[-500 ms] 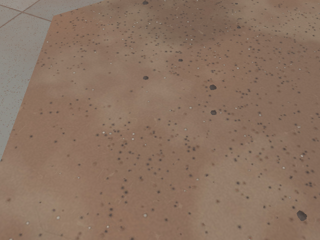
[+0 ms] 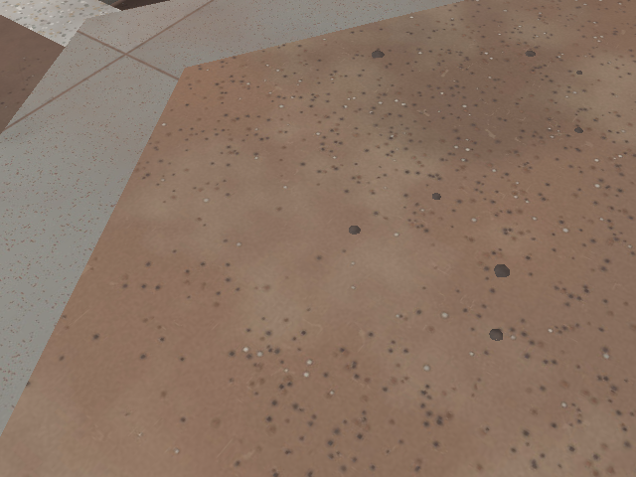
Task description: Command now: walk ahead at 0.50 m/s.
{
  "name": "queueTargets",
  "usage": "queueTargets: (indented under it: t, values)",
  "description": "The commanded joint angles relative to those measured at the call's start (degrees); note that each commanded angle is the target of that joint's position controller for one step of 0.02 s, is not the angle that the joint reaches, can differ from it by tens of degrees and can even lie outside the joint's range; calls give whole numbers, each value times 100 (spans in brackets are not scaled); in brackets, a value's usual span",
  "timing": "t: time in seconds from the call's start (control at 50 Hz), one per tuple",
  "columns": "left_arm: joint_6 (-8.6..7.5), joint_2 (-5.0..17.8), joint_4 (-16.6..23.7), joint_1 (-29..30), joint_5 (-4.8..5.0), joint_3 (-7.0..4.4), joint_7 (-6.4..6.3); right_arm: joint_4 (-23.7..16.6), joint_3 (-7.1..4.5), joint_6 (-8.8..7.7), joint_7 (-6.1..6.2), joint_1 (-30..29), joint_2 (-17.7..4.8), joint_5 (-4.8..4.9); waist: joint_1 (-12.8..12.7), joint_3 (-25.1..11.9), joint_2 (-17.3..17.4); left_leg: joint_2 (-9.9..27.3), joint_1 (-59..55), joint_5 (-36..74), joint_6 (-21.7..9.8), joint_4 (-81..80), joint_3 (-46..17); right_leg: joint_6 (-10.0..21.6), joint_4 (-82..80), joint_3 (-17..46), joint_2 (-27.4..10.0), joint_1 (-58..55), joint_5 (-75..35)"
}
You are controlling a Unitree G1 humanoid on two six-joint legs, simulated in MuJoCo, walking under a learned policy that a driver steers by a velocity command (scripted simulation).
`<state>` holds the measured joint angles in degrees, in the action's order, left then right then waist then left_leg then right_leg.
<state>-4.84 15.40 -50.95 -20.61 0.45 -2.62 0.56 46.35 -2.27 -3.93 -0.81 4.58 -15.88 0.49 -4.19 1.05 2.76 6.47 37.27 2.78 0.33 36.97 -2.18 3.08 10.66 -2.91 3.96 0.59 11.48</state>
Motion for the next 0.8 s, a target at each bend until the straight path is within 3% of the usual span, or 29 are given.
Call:
queueTargets:
  t: [0.02, 0.1, 0.12, 0.14, 0.16, 0.18, 0.2, 0.22, 0.24, 0.26, 0.28, 0.32, 0.36, 0.4, 0.5, 0.6, 0.64, 0.66, 0.68, 0.7, 0.72, 0.74, 0.76, 0.78, 0.8]
  values:
    - [1, 981, 108, -231, 40, -228, -52, -532, -31, -122, -81, -765, -301, 40, -62, 341, -570, -161, -1, 213, -65, -503, 140, 826, -318, 708, -1643, 11, -1349]
    - [122, 1069, -15, -235, 69, -282, -107, -627, -76, -183, -192, -802, -470, 51, 127, 254, -689, -294, -226, -483, -337, -855, 162, 674, 196, 780, -1926, -656, -2175]
    - [147, 1119, -3, -149, 66, -297, -119, -562, -127, -191, -191, -537, -576, 45, 299, 72, -768, -439, -686, -672, -426, -896, 290, 612, 520, 729, -1887, -701, -2959]
    - [183, 1118, 14, -30, 61, -290, -129, -381, -224, -193, -168, 68, -727, 33, 652, -299, -767, -625, -1575, -629, -561, -1038, 470, 498, 1227, 555, -1705, -590, -3811]
    - [203, 975, 69, -27, 17, -225, -145, -90, -365, -184, -113, 1013, -1012, 11, 1040, -939, -637, -506, -3031, -461, -759, -918, 355, 323, 2365, 342, -1402, 8, -3707]
    - [133, 535, 244, -439, -65, -69, -119, 51, -496, -158, -61, 1848, -1539, -102, 1067, -1855, 283, 888, -5320, -683, -1458, -777, -1606, -24, 4471, 66, -782, 2007, -1794]
    - [10, 185, 149, -689, -23, 43, -86, 145, -463, -112, -71, 2033, -1404, 6, 1001, -2385, 1290, 1633, -6196, -1649, -2039, -1665, -3768, -229, 5933, 508, -11, 3490, 2050]
    - [-110, 821, 243, -247, 135, -116, -45, 112, -330, -111, -75, 1756, -1028, 60, 1095, -1707, 770, 1458, -5706, -2281, -1784, -1930, -3469, -119, 6465, 1030, -367, 4127, 2086]
    - [-174, 925, 409, 233, 238, -143, -26, 24, -278, -110, -56, 1343, -858, 32, 977, -1001, 509, 1267, -4915, -2146, -1568, -2060, -2662, -37, 6390, 854, -668, 4302, 1609]
    - [-170, 869, 451, 542, 152, -149, -57, -7, -218, -124, -78, 958, -678, -23, 803, -444, -5, 969, -4020, -1645, -1375, -2297, -2019, -26, 5985, 697, -932, 4106, 1107]
    - [-129, 824, 460, 467, 88, -184, -79, -41, -190, -163, -78, 732, -581, -72, 581, -327, 210, 878, -3503, -1228, -1376, -2441, -1717, -62, 5650, 730, -1115, 3799, 770]
    - [-3, 621, 376, 232, 36, -168, -79, -5, -176, -210, -102, 622, -507, -84, 376, -246, 243, 682, -2926, -764, -1402, -2749, -1292, -155, 5357, 731, -1236, 3289, 523]
    - [92, 492, 431, 327, 11, -147, -106, 88, -214, -249, -74, 680, -666, -69, 304, -108, 104, 663, -2692, -473, -1493, -2974, -964, -276, 5009, 662, -1284, 3407, 248]
    - [94, 470, 596, 752, -25, -127, -107, 188, -252, -238, -12, 818, -802, -53, 388, 73, 19, 647, -2726, -135, -1521, -3072, -704, -414, 4303, 636, -1330, 3684, -285]
    - [14, 289, 829, 1722, 5, -55, -20, 434, -255, -173, 74, 1312, -901, 23, 755, 199, -22, 344, -2949, -167, -1196, -3103, -114, -397, 2579, 338, -1030, 3409, -1704]
    - [-5, 367, 1109, 2275, 95, -35, 156, 699, -292, -52, 103, 1615, -955, 19, 885, 325, 17, 803, -4044, -1, -1065, -2806, 95, -106, 2054, 380, -908, 3716, -1359]
    - [0, 465, 1178, 2216, 92, -65, 225, 712, -328, 11, 131, 1537, -1015, 21, 759, 249, 84, 921, -4386, 787, -940, -2442, 231, 84, 2006, 307, -777, 3571, -831]
    - [9, 568, 1151, 1976, 74, -117, 237, 682, -346, 39, 149, 1437, -1068, 19, 598, 65, 154, 897, -4468, 1738, -857, -2059, 348, 190, 2000, 160, -615, 3171, -592]
    - [22, 708, 1022, 1414, 50, -214, 233, 645, -353, 85, 171, 1307, -1097, 18, 268, -301, 164, 772, -4397, 2695, -738, -1294, 555, 321, 1898, -42, -395, 2363, -599]
    - [43, 986, 770, 560, 52, -381, 194, 570, -311, 126, 211, 1317, -998, -21, -81, -820, -1, 502, -3938, 2892, -550, -136, 827, 484, 1820, -42, -234, 1112, -766]
    - [75, 1551, 664, -213, 14, -555, 133, 349, -175, 60, 211, 1640, -660, -116, -144, -1527, -835, 20, -1919, 1272, -227, 1910, 1035, 1157, 1921, 1866, -1381, -1065, -649]
    - [86, 1564, 663, -330, 136, -547, 141, 346, 2, -117, 134, 1838, -215, -162, -14, -2057, -1816, -1045, -81, -3134, 38, 3565, 468, 1946, 919, 4561, -2352, -2308, 316]
    - [78, 1152, 695, -280, 100, -398, 142, 270, -134, -315, 33, 1455, -772, 19, -180, -1858, -1355, -692, 583, -3287, -122, 4058, -370, 1730, 643, 4487, -2280, -2233, 815]
    - [62, 1000, 787, 35, 32, -358, 120, 82, -150, -428, -9, 938, -889, 179, -147, -1158, -1059, -447, 776, -2879, -245, 3982, -310, 1526, 596, 3700, -2072, -1532, 494]
    - [48, 897, 853, 368, -19, -322, 124, 32, -144, -468, 15, 670, -826, 100, 31, -625, -400, -231, 633, -2477, -283, 3488, -248, 1367, 450, 3088, -1824, -663, -47]
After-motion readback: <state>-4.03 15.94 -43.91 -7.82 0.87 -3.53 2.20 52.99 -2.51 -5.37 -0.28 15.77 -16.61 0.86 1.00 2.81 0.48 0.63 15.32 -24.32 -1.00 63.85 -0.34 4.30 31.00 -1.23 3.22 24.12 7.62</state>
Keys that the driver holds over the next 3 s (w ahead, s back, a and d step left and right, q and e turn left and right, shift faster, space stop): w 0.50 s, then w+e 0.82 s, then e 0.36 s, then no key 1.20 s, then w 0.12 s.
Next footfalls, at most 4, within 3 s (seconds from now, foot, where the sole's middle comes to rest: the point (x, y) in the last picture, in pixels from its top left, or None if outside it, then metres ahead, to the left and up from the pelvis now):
0.16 left None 0.27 0.14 -0.78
0.70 right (408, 442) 0.57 -0.09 -0.78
1.20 left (342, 316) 0.87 0.06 -0.78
1.66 right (470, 302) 0.93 -0.26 -0.78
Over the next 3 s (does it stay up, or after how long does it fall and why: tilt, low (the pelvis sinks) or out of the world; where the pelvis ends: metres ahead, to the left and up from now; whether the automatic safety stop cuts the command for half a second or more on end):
stays up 0.99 -0.12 -0.01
